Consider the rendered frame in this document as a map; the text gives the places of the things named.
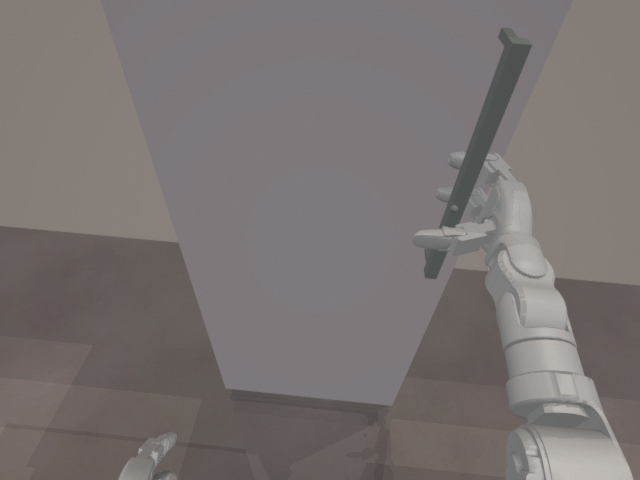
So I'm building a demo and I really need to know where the handle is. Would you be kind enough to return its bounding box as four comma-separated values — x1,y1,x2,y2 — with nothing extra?
424,27,532,279

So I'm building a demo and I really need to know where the right robot forearm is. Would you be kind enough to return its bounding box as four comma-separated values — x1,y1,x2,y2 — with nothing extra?
485,233,634,480

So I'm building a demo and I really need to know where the fridge door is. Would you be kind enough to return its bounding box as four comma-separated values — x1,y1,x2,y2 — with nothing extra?
101,0,573,406

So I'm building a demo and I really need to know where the robot right upper arm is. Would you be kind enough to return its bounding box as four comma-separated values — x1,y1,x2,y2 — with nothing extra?
506,423,630,480

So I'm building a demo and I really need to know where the right robot hand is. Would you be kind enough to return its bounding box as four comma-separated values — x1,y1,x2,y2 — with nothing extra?
412,151,532,256

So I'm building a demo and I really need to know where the left robot hand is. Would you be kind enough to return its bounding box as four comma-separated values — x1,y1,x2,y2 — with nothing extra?
118,432,178,480

